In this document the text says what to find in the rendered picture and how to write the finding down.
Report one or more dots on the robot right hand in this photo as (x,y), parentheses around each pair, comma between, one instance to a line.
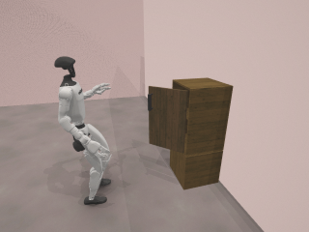
(94,146)

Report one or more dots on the right robot thigh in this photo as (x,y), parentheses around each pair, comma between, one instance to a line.
(91,158)

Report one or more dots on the cupboard door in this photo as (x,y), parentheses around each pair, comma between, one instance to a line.
(167,119)

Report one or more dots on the robot right forearm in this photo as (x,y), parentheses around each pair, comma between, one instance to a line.
(74,131)

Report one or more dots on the robot torso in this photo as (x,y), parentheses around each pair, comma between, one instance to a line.
(77,108)

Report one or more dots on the robot left hand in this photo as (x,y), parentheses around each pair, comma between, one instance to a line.
(98,90)

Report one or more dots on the robot left forearm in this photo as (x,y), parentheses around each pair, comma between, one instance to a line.
(88,94)

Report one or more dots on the handle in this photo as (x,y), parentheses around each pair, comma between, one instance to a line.
(150,102)

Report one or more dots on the robot right upper arm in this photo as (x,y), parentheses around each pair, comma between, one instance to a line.
(65,96)

